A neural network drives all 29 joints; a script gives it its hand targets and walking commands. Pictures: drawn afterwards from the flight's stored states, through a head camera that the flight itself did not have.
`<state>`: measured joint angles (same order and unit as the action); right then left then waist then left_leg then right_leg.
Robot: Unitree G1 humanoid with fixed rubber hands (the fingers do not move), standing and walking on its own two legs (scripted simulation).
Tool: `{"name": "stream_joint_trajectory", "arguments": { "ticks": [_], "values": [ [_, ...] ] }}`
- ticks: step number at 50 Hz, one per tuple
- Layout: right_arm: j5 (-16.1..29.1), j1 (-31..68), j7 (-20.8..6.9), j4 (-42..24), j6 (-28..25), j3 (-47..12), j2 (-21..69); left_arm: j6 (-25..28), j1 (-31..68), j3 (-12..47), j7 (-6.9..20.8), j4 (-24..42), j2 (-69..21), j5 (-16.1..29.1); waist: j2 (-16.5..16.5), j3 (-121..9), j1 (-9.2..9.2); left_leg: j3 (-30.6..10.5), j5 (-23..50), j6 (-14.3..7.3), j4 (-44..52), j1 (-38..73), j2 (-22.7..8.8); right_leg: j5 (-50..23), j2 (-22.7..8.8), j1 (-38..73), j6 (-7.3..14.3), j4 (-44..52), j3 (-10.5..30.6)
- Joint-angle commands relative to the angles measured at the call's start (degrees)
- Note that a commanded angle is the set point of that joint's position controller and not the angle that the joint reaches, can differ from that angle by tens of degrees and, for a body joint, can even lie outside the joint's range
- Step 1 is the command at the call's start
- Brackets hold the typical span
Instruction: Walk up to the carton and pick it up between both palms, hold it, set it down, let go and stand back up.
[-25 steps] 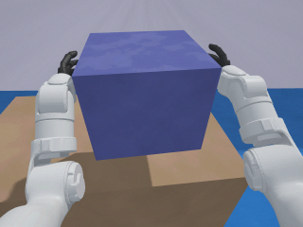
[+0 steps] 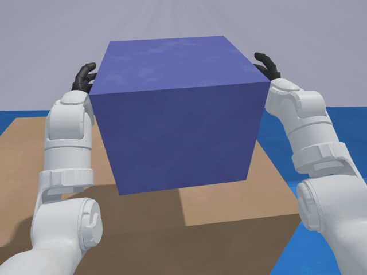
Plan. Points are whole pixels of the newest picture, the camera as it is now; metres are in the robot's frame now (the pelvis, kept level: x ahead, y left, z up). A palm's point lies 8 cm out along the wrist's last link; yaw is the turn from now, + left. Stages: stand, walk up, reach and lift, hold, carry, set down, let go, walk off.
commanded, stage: hold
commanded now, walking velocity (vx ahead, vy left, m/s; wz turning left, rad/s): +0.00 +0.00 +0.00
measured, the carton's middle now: (176, 108) +0.41 +0.02 +0.22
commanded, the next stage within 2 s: set down in 1.74 s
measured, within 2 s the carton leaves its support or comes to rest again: neither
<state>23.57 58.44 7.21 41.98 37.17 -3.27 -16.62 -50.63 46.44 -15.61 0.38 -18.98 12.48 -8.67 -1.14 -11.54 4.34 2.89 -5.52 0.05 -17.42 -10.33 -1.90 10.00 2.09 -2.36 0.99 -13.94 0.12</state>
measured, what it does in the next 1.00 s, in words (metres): stands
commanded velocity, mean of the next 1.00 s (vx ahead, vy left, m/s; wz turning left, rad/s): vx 0.00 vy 0.00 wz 0.00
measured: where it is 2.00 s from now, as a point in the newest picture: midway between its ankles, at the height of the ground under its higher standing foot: outside the picture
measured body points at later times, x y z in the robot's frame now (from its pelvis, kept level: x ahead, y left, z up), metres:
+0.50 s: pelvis +0.00 +0.00 +0.00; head -0.09 +0.02 +0.44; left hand +0.38 +0.21 +0.28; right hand +0.39 -0.17 +0.31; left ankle +0.04 +0.12 -0.75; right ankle -0.03 -0.11 -0.75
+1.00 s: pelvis +0.00 -0.01 +0.00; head -0.09 +0.02 +0.44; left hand +0.38 +0.21 +0.28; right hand +0.39 -0.17 +0.30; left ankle +0.04 +0.12 -0.75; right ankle -0.03 -0.11 -0.75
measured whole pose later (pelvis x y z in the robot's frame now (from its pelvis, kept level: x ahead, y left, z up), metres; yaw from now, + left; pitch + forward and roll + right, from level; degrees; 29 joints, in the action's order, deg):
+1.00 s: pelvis +0.00 -0.01 +0.00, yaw +0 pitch -1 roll -1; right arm 22.1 60.7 7.2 44.9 37.1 -1.8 -15.7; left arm -50.0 50.0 -16.2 1.0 -23.5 13.8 -8.4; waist -1.7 -11.9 4.1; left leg 2.2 -5.2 0.4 -17.0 -10.5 -2.1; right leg 10.1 2.4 -2.6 1.4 -14.0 -0.4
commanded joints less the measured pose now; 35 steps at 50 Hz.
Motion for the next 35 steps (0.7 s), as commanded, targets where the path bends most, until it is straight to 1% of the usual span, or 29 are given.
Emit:
{"name": "stream_joint_trajectory", "arguments": {
  "ticks": [1,4,5,6,8,9,10,11,12,13,14,15,17,19,20,21,22,23,24,25,26,27,28,29,31,32,33,34,35],
  "values": [
    [6.74,38.36,-7.67,-15.82,-2.03,-7.99,31.82,6.15,46.19,18.43,10.4,14.23,-29.57,13.32,3.09,-17.45,-0.11,-4.21,8.83,0.96,-0.64,16.21,1.71,-12.05,0.62,-6.3,-2.11,2.16,2.48],
    [6.25,39.12,-8.01,-12.61,-2.09,-7.05,31.79,6.25,47.21,18.17,10.43,12.16,-30.22,12.62,4.47,-16.66,-0.15,-4.19,4.44,1.23,-0.28,15.07,1.41,-7.92,0.38,-7.58,-1.33,2.59,2.67],
    [6.72,39.04,-8.2,-15.42,-2.64,-8.57,33.09,6.37,47.04,19.42,10.15,13.23,-31.58,13.48,4.53,-19.39,-0.71,-4.4,6.45,1.21,-0.6,16.19,1.45,-9.4,0.78,-7.17,-1.34,1.82,2.33],
    [7.01,41.66,-8.32,-16.68,-2.72,-7.75,32.0,6.13,46.53,19.11,9.98,11.26,-31.6,13.47,4.43,-19.12,-1.04,-4.43,7.18,0.96,-0.73,15.47,1.03,-10.23,0.66,-7.58,-1.37,1.86,2.67],
    [7.94,41.06,-7.92,-18.83,-2.98,-10.15,33.75,6.42,45.92,18.87,9.86,13.01,-30.75,13.69,1.55,-21.97,-1.14,-3.99,10.59,0.89,-2.16,17.49,1.68,-14.3,0.95,-5.26,-2.06,1.78,2.15],
    [7.9,41.82,-7.42,-19.95,-3.11,-9.2,32.92,6.28,45.8,20.13,9.86,12.16,-31.9,14.65,3.24,-22.29,-0.37,-4.08,10.92,1.17,-2.62,17.33,1.8,-14.97,0.86,-5.74,-2.09,1.79,2.51],
    [7.2,41.16,-7.28,-16.49,-2.64,-8.6,32.22,6.53,47.55,19.55,9.87,12.32,-30.85,14.98,2.57,-19.67,0.12,-3.98,8.27,0.95,-2.0,16.64,1.7,-11.18,1.0,-6.47,-1.9,2.15,2.03],
    [6.21,41.04,-7.15,-14.32,-2.29,-6.57,31.52,6.2,47.4,17.74,10.19,7.92,-29.44,14.06,1.49,-15.69,0.97,-4.25,4.98,0.53,-0.89,15.11,1.52,-8.48,0.51,-7.66,-1.84,3.05,2.41],
    [5.61,39.71,-7.36,-12.13,-2.04,-6.35,32.03,6.52,47.37,17.65,10.34,8.46,-29.78,12.81,3.0,-14.37,0.14,-4.25,2.49,0.45,-0.37,14.52,1.43,-6.18,0.2,-8.94,-1.8,3.08,2.95],
    [5.56,42.28,-7.68,-13.03,-2.34,-7.58,33.65,6.33,47.22,16.83,10.48,6.26,-30.41,12.36,0.87,-14.12,-1.23,-4.07,0.89,-0.44,0.12,13.85,1.43,-4.41,0.04,-9.17,-1.53,3.51,3.42],
    [5.56,42.77,-7.85,-12.1,-2.41,-6.11,32.45,6.42,48.57,17.06,10.44,5.88,-29.38,13.27,1.79,-14.26,-0.77,-4.3,0.07,-0.28,0.28,13.02,1.24,-4.15,-0.19,-9.82,-1.27,3.34,3.69],
    [5.5,42.21,-7.7,-12.27,-2.45,-6.78,32.5,6.11,46.51,16.1,10.57,4.32,-29.54,12.7,2.47,-15.05,-0.33,-3.9,2.36,0.05,-0.01,13.62,1.37,-7.45,-0.22,-8.47,-1.52,3.16,3.49],
    [6.6,40.62,-6.95,-12.59,-2.3,-6.84,31.94,6.61,46.63,17.91,10.71,8.57,-29.78,14.1,3.04,-19.03,0.82,-4.25,6.93,0.36,-1.0,15.34,1.88,-14.09,0.06,-6.02,-1.95,2.12,3.32],
    [7.36,40.1,-6.37,-13.92,-2.04,-8.14,32.48,6.35,44.8,18.13,11.32,9.08,-30.29,13.69,2.97,-19.15,0.73,-4.1,9.81,0.7,-1.75,16.29,2.18,-18.11,0.23,-3.79,-2.6,1.42,2.92],
    [7.47,39.9,-6.46,-15.66,-2.21,-8.65,33.57,6.84,46.7,19.17,11.3,12.96,-30.42,14.13,3.47,-21.45,0.7,-4.09,11.49,1.03,-2.22,17.24,2.17,-19.13,0.39,-3.64,-2.72,1.04,2.76],
    [8.13,40.08,-6.52,-14.71,-1.97,-8.12,32.11,6.39,46.72,18.95,11.18,12.28,-30.0,14.25,5.22,-20.5,0.82,-4.41,12.22,1.29,-2.47,17.32,1.82,-17.67,0.32,-5.53,-2.17,0.85,2.6],
    [8.22,39.02,-6.61,-15.07,-1.99,-7.86,31.6,6.1,45.86,19.1,11.04,12.19,-29.96,14.31,5.65,-19.25,1.07,-4.23,12.97,1.81,-2.44,17.61,1.67,-16.61,0.75,-6.12,-1.95,1.13,2.19],
    [6.74,38.71,-6.88,-10.13,-0.93,-6.25,29.82,5.57,45.52,16.9,11.25,7.34,-28.86,12.91,4.22,-13.7,1.46,-4.16,8.12,1.26,-1.02,15.79,1.54,-11.87,0.41,-7.37,-1.62,2.6,2.59],
    [7.3,38.27,-7.12,-13.22,-1.67,-8.09,31.53,5.82,45.62,17.18,11.25,10.94,-29.78,12.97,3.71,-17.06,0.15,-4.44,10.65,0.97,-1.13,16.56,1.52,-13.42,0.59,-5.65,-1.64,1.91,2.5],
    [7.55,38.17,-7.09,-13.23,-1.54,-7.48,30.5,5.62,43.96,17.37,11.21,9.46,-30.18,12.72,5.07,-16.21,0.54,-4.66,9.69,1.0,-1.26,16.56,1.11,-13.38,0.46,-6.71,-1.56,2.06,2.63],
    [7.63,38.09,-7.39,-13.25,-1.52,-8.26,31.29,5.79,44.31,17.93,11.22,11.61,-30.72,12.87,4.73,-17.39,0.4,-4.55,11.4,1.34,-1.32,17.28,1.3,-14.61,0.81,-5.63,-1.5,1.7,2.42],
    [7.37,37.34,-7.5,-11.54,-1.26,-7.36,31.12,5.75,45.06,17.7,11.3,11.39,-30.66,12.62,5.76,-16.4,0.5,-4.22,10.41,1.77,-0.86,16.58,1.62,-12.96,0.74,-6.59,-1.46,2.27,2.59],
    [7.53,40.17,-7.6,-15.37,-2.25,-7.56,31.21,5.98,46.34,19.05,10.93,13.62,-31.17,13.71,6.38,-19.65,0.65,-4.16,11.68,1.86,-1.39,16.9,1.44,-13.67,0.85,-5.97,-1.26,1.8,2.49],
    [7.76,38.9,-7.68,-13.04,-1.82,-7.81,31.48,5.84,45.58,18.15,10.79,13.02,-30.91,12.8,6.69,-17.29,-0.03,-4.35,10.66,2.19,-1.5,16.3,1.12,-12.49,0.89,-6.29,-1.08,1.96,2.25],
    [7.89,40.1,-7.96,-15.21,-2.05,-7.91,30.99,5.79,46.13,18.96,10.66,13.3,-30.93,13.52,4.75,-18.88,-0.14,-4.75,11.81,1.71,-2.05,16.77,0.86,-13.65,1.32,-5.94,-1.16,1.46,2.32],
    [8.12,40.42,-7.86,-15.84,-2.2,-8.61,32.42,5.77,45.02,18.45,10.63,12.27,-31.0,12.85,4.03,-18.78,-1.2,-4.52,11.29,1.55,-1.73,16.39,1.06,-13.25,1.27,-5.67,-1.52,1.75,2.32],
    [7.67,38.89,-8.05,-15.27,-2.25,-8.21,32.09,6.28,46.73,19.41,10.45,16.24,-30.65,13.63,4.2,-19.69,-0.57,-4.69,11.71,1.81,-1.68,16.91,1.08,-13.67,1.21,-5.67,-1.52,1.5,1.86],
    [8.38,41.83,-7.96,-16.87,-2.51,-9.55,32.81,5.86,46.24,18.3,10.07,12.69,-30.04,13.14,3.08,-19.72,-1.6,-4.74,9.92,1.06,-1.94,15.4,1.17,-12.78,1.07,-5.47,-1.5,1.91,2.56],
    [7.51,40.09,-7.82,-16.37,-2.47,-7.75,31.96,5.92,46.18,18.47,10.07,12.79,-30.27,14.11,3.36,-18.48,-0.27,-4.49,8.99,1.46,-1.69,15.35,1.33,-11.55,1.29,-6.66,-1.56,1.96,1.88]
  ]
}}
